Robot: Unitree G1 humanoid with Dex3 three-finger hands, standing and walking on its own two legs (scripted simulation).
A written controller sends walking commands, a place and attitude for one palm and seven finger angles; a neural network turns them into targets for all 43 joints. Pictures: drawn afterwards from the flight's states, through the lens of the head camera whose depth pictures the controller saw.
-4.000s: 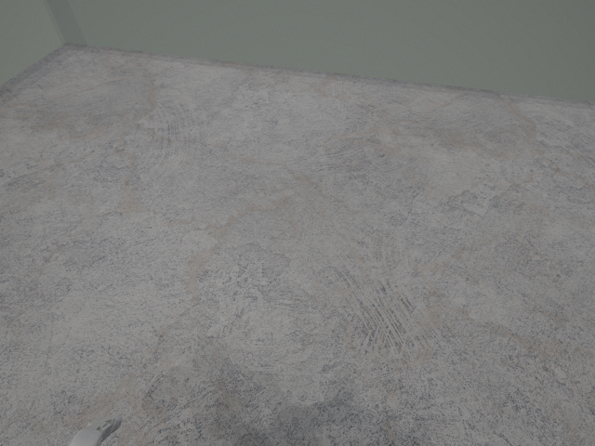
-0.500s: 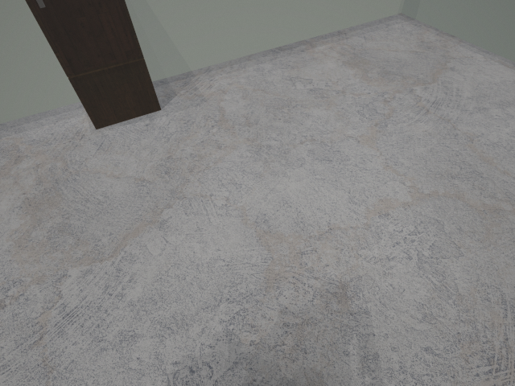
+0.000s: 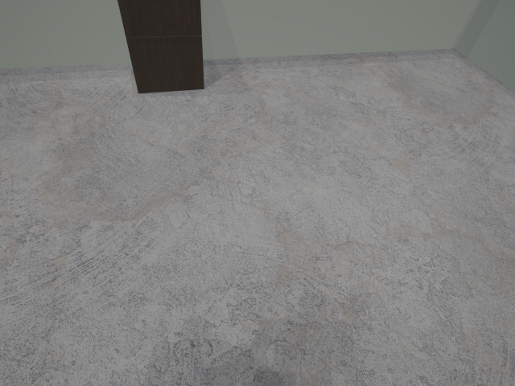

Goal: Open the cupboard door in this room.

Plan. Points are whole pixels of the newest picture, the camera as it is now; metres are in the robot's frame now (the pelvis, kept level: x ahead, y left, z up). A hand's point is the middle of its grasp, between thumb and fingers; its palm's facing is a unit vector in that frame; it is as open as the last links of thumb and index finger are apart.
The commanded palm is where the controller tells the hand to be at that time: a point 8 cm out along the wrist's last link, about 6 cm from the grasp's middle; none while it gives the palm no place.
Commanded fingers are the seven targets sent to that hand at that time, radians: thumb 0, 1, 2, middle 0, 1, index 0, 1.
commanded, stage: stand and wait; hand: left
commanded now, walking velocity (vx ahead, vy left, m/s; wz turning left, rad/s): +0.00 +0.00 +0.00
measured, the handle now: out of the picture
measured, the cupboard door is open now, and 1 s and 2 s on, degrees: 0 0 0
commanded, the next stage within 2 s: turn or walk to find it in 0.02 s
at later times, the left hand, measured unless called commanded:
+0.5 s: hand out of the picture -0.01 +0.17 -0.15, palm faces +0.18 -0.95 -0.26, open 7.4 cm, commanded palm none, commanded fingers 0.00 0.90 0.90 -0.20 -0.30 -0.20 -0.30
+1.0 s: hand out of the picture -0.14 +0.22 -0.17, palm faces +0.29 -0.93 -0.21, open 7.4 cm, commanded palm none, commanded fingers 0.00 0.90 0.90 -0.20 -0.30 -0.20 -0.30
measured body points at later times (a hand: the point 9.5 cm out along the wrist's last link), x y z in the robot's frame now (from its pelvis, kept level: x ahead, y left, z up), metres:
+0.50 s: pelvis -0.05 -0.02 +0.00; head -0.04 -0.05 +0.45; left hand -0.02 +0.22 -0.13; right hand +0.01 -0.27 -0.16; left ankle -0.08 +0.11 -0.66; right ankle -0.04 -0.12 -0.73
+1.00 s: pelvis -0.10 +0.03 +0.01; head -0.09 +0.05 +0.46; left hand -0.15 +0.27 -0.15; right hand +0.02 -0.18 -0.14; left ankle -0.11 +0.12 -0.73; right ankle -0.11 -0.12 -0.68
